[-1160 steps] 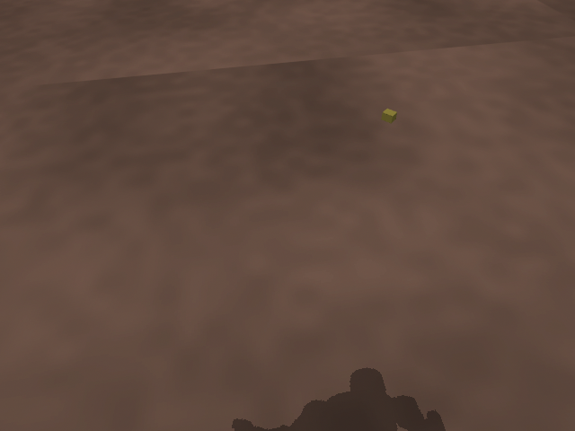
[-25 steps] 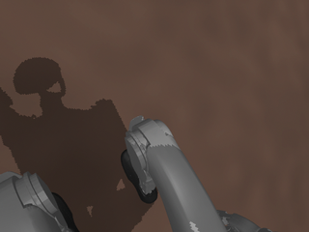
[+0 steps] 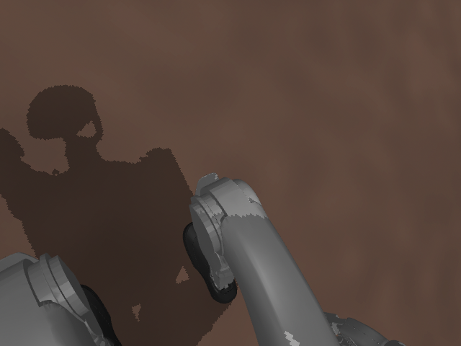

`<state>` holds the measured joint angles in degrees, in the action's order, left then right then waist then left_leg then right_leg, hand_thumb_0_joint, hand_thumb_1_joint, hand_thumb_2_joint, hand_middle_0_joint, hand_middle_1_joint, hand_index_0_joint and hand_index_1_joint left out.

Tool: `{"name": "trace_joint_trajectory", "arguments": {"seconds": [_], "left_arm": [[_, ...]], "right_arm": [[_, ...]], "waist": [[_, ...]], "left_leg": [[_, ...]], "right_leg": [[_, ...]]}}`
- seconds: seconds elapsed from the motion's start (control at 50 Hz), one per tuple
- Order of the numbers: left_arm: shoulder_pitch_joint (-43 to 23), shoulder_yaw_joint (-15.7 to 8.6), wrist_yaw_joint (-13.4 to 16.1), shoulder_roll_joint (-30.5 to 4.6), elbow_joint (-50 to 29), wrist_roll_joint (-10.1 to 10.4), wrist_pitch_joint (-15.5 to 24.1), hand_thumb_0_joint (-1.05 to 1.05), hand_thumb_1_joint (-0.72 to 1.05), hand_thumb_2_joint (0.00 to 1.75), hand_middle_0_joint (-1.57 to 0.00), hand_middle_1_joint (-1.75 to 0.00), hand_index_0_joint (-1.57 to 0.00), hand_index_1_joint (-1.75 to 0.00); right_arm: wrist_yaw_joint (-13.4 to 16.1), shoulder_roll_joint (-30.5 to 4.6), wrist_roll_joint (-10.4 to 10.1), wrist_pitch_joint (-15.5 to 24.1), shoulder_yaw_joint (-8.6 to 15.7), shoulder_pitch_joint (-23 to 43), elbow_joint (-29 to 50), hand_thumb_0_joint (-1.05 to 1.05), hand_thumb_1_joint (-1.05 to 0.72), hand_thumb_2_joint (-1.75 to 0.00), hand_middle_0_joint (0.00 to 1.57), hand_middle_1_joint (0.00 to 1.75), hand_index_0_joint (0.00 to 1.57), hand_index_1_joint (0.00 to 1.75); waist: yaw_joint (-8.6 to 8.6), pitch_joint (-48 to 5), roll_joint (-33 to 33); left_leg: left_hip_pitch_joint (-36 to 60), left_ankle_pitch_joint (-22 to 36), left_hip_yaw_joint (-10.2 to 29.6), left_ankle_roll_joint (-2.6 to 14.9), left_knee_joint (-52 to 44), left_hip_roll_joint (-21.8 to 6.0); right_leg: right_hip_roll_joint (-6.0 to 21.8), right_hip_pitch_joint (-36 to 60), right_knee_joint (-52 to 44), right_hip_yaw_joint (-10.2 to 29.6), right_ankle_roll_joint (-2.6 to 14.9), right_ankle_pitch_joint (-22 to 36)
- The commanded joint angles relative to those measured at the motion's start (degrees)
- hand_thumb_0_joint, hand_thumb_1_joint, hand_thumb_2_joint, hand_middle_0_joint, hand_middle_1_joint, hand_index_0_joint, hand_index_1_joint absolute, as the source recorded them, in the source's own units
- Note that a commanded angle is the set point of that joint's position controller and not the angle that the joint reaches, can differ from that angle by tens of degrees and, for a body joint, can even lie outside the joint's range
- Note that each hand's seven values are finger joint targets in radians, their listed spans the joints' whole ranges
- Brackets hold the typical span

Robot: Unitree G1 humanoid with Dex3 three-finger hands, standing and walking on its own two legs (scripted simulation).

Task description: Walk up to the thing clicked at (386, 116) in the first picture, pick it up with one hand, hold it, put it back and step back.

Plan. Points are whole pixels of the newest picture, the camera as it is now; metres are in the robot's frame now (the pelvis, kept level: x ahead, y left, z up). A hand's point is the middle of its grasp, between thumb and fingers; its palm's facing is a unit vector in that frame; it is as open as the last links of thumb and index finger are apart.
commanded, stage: rise first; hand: left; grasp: from above
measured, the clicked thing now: out of the picture +0.50 +0.30 -0.32
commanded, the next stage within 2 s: approach in 0.50 s
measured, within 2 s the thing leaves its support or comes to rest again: neither
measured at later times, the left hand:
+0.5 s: hand out of the picture +0.46 +0.32 -0.21, palm faces +0.03 -0.45 -0.89, open 14.4 cm
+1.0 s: hand out of the picture +0.49 +0.28 -0.21, palm faces +0.01 -0.47 -0.88, open 14.2 cm
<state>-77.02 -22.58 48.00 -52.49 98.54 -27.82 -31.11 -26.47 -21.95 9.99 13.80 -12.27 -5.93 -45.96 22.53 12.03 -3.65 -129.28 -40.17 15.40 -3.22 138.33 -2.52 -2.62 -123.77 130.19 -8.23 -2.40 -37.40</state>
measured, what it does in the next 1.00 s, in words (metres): stands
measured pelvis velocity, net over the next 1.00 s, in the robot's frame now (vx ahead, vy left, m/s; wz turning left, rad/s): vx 0.00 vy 0.00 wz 0.01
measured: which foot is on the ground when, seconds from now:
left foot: down 0.00-1.00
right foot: down 0.00-1.00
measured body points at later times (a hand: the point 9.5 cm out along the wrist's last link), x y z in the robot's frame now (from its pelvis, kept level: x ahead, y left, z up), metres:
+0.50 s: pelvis +0.00 +0.00 +0.00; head +0.30 +0.08 +0.33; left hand +0.46 +0.34 -0.15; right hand -0.01 -0.26 -0.06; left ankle +0.07 +0.14 -0.31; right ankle +0.12 -0.12 -0.31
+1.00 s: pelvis +0.00 +0.00 +0.00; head +0.30 +0.07 +0.32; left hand +0.49 +0.30 -0.16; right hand -0.02 -0.27 -0.06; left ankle +0.07 +0.14 -0.31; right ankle +0.12 -0.12 -0.31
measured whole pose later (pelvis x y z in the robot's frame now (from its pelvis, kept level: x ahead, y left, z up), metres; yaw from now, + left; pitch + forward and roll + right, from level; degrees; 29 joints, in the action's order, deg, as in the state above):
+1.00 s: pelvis +0.00 +0.00 +0.00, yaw +1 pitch +29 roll -12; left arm -84.6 -20.2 50.6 -54.6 103.8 -27.1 -30.2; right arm -25.7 -23.3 12.7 13.5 -15.2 -4.4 -46.4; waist 27.4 14.3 -4.6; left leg -128.7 -40.3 16.2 -3.7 138.5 -1.7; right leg -1.9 -122.8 130.5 -9.0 -1.8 -38.0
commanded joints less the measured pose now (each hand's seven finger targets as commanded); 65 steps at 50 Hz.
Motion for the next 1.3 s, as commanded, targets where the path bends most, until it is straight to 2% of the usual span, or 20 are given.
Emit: {"name": "trace_joint_trajectory", "arguments": {"seconds": [0.0,0.08,0.16,0.22,0.34,0.44,0.46,0.52,0.56,0.62,0.7,0.78,0.86,0.92,0.96,1.04,1.1,1.14,1.18,1.28], "left_arm": [[-16.3,1.5,2.5,-9.9,-5.9,-1.2,0.5,0.0,-0.57,1.05,-0.09,-0.93,-0.05,-0.98],[-16.6,1.6,2.4,-10.0,-6.1,-0.5,0.6,0.0,-0.56,1.04,-0.09,-0.94,-0.05,-0.98],[-17.4,1.1,2.5,-12.3,-6.7,-1.7,0.6,0.0,-0.58,1.05,-0.09,-0.93,-0.05,-0.98],[-17.1,1.0,2.9,-12.4,-5.6,-2.6,0.5,0.0,-0.59,1.05,-0.09,-0.94,-0.04,-0.99],[-16.9,1.6,2.7,-10.1,-5.7,-1.4,0.0,0.0,-0.59,1.05,-0.09,-0.93,-0.04,-0.98],[-16.8,1.6,2.3,-10.3,-6.4,-0.4,-0.4,0.0,-0.57,1.04,-0.09,-0.93,-0.05,-0.98],[-17.3,1.3,2.5,-11.5,-6.6,-1.0,-0.4,0.0,-0.58,1.05,-0.09,-0.93,-0.05,-0.98],[-17.0,1.3,2.1,-11.5,-7.2,-1.5,-0.4,0.0,-0.58,1.05,-0.08,-0.94,-0.04,-0.98],[-17.2,1.4,2.2,-11.7,-7.0,-2.7,-0.4,0.0,-0.58,1.04,-0.09,-0.94,-0.05,-0.98],[-17.5,1.8,2.4,-10.8,-5.9,-2.7,-0.2,0.0,-0.51,1.03,-0.09,-0.93,-0.06,-0.96],[-19.9,3.0,1.7,-7.9,-4.8,-0.7,0.2,0.0,-0.51,1.03,-0.09,-0.93,-0.06,-0.96],[-22.3,4.3,1.9,-7.2,-2.9,-0.6,0.7,0.0,-0.53,1.04,-0.09,-0.93,-0.05,-0.97],[-24.3,4.8,3.6,-7.5,-1.5,-0.3,1.1,0.0,-0.56,1.05,-0.09,-0.94,-0.05,-0.98],[-25.5,4.7,4.9,-10.3,-1.1,-1.3,1.3,0.0,-0.57,1.05,-0.09,-0.94,-0.05,-0.98],[-25.6,3.5,5.6,-12.8,-0.6,-1.2,1.0,0.0,-0.57,1.04,-0.08,-0.94,-0.05,-0.98],[-24.7,2.5,6.2,-15.0,-1.0,-0.4,0.3,0.0,-0.57,1.05,-0.08,-0.95,-0.04,-0.99],[-24.0,2.5,6.4,-16.4,-3.0,-1.2,-0.5,0.0,-0.55,1.03,-0.08,-0.94,-0.05,-0.98],[-23.4,1.9,6.2,-17.3,-4.5,-1.7,-0.9,0.0,-0.54,1.02,-0.08,-0.94,-0.05,-0.98],[-21.2,2.5,5.4,-16.3,-4.9,-1.8,-1.5,0.0,-0.55,1.02,-0.08,-0.94,-0.05,-0.97],[-18.9,2.4,3.5,-12.6,-7.6,1.4,-2.1,0.0,-0.52,1.01,-0.08,-0.94,-0.05,-0.97]], "right_arm": [[-0.1,-18.5,0.1,-0.2,4.0,-15.1,-3.2,0.0,-0.9,-0.9,0.2,0.3,0.2,0.3],[0.0,-18.5,0.5,-0.4,3.5,-14.0,-2.6,0.0,-0.9,-0.9,0.2,0.3,0.2,0.3],[0.1,-18.8,0.5,-0.2,3.5,-13.8,-3.4,0.0,-0.9,-0.9,0.2,0.3,0.2,0.3],[0.0,-18.9,0.5,-0.3,3.7,-14.1,-3.0,0.0,-0.9,-0.9,0.2,0.3,0.2,0.3],[-0.2,-18.7,0.1,-0.3,4.0,-15.0,-3.1,0.0,-0.9,-0.9,0.2,0.3,0.2,0.3],[-0.4,-18.9,0.2,-0.3,3.7,-14.4,-2.5,0.0,-0.9,-0.9,0.2,0.3,0.2,0.3],[-0.3,-18.9,0.3,-0.3,3.8,-14.4,-2.9,0.0,-0.9,-0.9,0.2,0.3,0.2,0.3],[-0.3,-18.6,0.2,-0.4,3.9,-13.5,-2.9,0.0,-0.9,-0.9,0.2,0.3,0.2,0.3],[-0.3,-18.7,-0.1,-0.5,4.2,-14.1,-3.5,0.0,-0.9,-0.9,0.2,0.3,0.2,0.3],[-0.3,-18.5,0.2,-0.6,4.0,-14.3,-3.2,0.0,-0.89,-0.89,0.2,0.3,0.2,0.3],[0.1,-18.8,0.5,-0.5,3.9,-14.8,-3.8,0.0,-0.88,-0.89,0.2,0.3,0.2,0.3],[0.6,-19.7,0.8,-0.4,3.0,-15.0,-3.9,0.0,-0.89,-0.89,0.2,0.3,0.2,0.3],[0.9,-20.8,1.9,-0.7,2.1,-13.9,-3.4,0.0,-0.89,-0.89,0.2,0.3,0.2,0.3],[0.8,-20.6,2.6,-0.9,0.9,-13.6,-3.7,0.0,-0.89,-0.89,0.2,0.3,0.2,0.3],[0.5,-21.3,2.9,-0.9,0.6,-12.2,-3.6,0.0,-0.89,-0.89,0.2,0.3,0.2,0.3],[0.1,-21.9,2.8,-1.4,0.2,-11.9,-0.6,0.0,-0.89,-0.89,0.2,0.3,0.2,0.3],[-0.4,-22.0,2.4,-1.8,0.0,-11.8,0.7,0.0,-0.89,-0.89,0.2,0.3,0.2,0.3],[-0.6,-21.8,1.7,-1.9,0.5,-11.3,1.2,0.0,-0.89,-0.89,0.2,0.3,0.2,0.3],[-0.9,-21.7,0.9,-2.1,0.8,-12.7,1.1,0.0,-0.89,-0.89,0.2,0.3,0.2,0.3],[-1.4,-20.5,-0.4,-1.7,2.2,-14.9,0.6,0.0,-0.89,-0.89,0.2,0.3,0.2,0.3]], "waist": [[4.46,-40.2,25.0],[4.99,-39.8,25.3],[4.38,-41.1,25.7],[4.19,-42.2,26.0],[4.64,-41.2,25.7],[4.84,-41.5,24.1],[4.42,-41.7,24.2],[3.97,-41.2,25.8],[3.85,-41.7,26.4],[4.73,-40.4,25.9],[7.13,-38.3,25.2],[8.87,-38.7,25.6],[10.3,-37.8,27.3],[10.72,-38.2,26.3],[10.24,-38.3,26.0],[9.85,-37.8,26.0],[9.36,-38.7,26.1],[8.34,-38.8,26.7],[7.77,-40.4,25.5],[6.55,-43.2,24.5]], "left_leg": [[27.4,9.2,-6.0,3.68,-13.2,-1.1],[29.1,10.2,-6.0,3.65,-12.7,-1.0],[27.5,8.8,-6.7,3.67,-13.0,-0.8],[27.9,9.7,-6.5,3.55,-13.2,-1.0],[28.3,9.4,-6.1,3.5,-13.3,-1.2],[27.3,10.6,-6.6,3.89,-12.4,-1.0],[27.2,10.1,-6.8,3.88,-12.7,-0.9],[28.6,10.0,-6.6,3.62,-13.1,-0.9],[28.0,9.6,-6.5,3.63,-13.4,-1.1],[27.3,8.9,-6.1,3.69,-13.5,-1.1],[28.2,6.8,-4.8,3.45,-14.1,-1.2],[29.5,7.7,-4.6,3.25,-13.8,-1.0],[32.3,9.4,-4.0,3.28,-13.4,-0.7],[28.8,10.3,-5.6,4.06,-11.7,-0.2],[27.3,10.4,-6.1,4.35,-11.2,-0.1],[27.4,11.1,-5.7,4.71,-10.2,-0.1],[26.2,11.1,-6.3,4.87,-9.6,-0.2],[25.7,10.8,-6.4,4.83,-9.9,-0.4],[24.0,10.2,-6.8,4.61,-10.0,-0.6],[23.3,10.5,-6.4,4.29,-10.7,-0.8]], "right_leg": [[-1.1,22.5,-13.3,-6.4,1.42,15.9],[-0.6,22.2,-12.5,-6.6,1.32,16.8],[-0.8,23.7,-13.6,-6.1,1.28,15.7],[-1.0,24.3,-13.4,-6.3,1.31,16.5],[-1.1,23.4,-13.4,-6.4,1.27,16.2],[-0.9,24.7,-13.4,-6.2,0.69,17.5],[-1.0,24.9,-13.9,-6.1,0.7,17.0],[-0.7,23.6,-13.0,-6.5,0.99,16.7],[-0.9,23.3,-13.4,-6.4,1.18,16.4],[-0.8,22.4,-13.4,-6.3,1.36,15.8],[-0.6,19.7,-13.2,-7.0,1.59,13.4],[-0.7,20.4,-13.3,-7.1,1.7,14.3],[-0.2,20.8,-12.0,-7.7,1.69,16.0],[-0.3,24.1,-12.9,-7.0,1.11,18.0],[0.0,25.3,-12.6,-7.4,0.76,18.1],[0.3,26.6,-11.4,-7.9,0.25,19.0],[-0.2,27.7,-11.9,-7.9,-0.18,19.9],[-0.1,27.3,-12.2,-7.9,-0.26,19.6],[-1.2,28.7,-13.7,-7.3,-0.54,19.0],[-1.9,29.2,-14.1,-6.9,-0.3,17.9]]}}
